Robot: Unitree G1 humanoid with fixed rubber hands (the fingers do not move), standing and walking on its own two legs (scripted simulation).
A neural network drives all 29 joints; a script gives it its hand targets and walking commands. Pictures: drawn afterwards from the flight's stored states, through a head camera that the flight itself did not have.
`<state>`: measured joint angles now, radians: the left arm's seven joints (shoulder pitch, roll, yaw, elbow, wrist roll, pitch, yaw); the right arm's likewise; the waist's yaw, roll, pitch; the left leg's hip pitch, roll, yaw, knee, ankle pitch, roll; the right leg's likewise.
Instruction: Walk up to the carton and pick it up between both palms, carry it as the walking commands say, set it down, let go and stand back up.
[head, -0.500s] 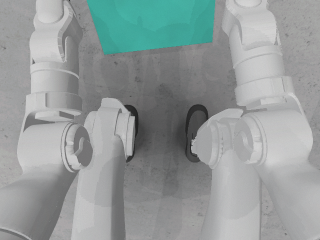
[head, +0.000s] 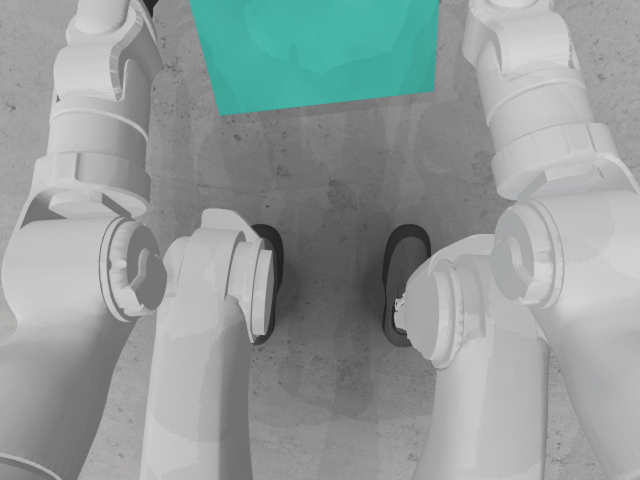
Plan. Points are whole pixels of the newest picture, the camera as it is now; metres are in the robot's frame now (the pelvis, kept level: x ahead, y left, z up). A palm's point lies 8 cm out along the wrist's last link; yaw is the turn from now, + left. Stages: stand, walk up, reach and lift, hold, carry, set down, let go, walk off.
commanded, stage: set down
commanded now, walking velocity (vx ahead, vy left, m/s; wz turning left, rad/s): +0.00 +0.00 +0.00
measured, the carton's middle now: (316, 10) +0.55 +0.04 -0.26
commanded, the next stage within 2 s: none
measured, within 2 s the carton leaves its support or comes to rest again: rests again in 1.78 s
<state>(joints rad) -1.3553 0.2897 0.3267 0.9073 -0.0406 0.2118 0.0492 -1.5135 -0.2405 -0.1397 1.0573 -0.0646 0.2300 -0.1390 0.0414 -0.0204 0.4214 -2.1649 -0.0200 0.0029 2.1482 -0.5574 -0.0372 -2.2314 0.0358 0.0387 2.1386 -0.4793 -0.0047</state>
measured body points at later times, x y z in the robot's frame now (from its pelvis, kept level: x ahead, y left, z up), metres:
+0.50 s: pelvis +0.01 +0.00 -0.01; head +0.37 +0.01 +0.25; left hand +0.55 +0.21 -0.17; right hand +0.58 -0.12 -0.18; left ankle +0.13 +0.13 -0.35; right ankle +0.14 -0.12 -0.35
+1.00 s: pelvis +0.02 +0.00 -0.01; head +0.39 +0.01 +0.24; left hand +0.56 +0.21 -0.18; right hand +0.59 -0.12 -0.19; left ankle +0.13 +0.13 -0.35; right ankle +0.14 -0.12 -0.35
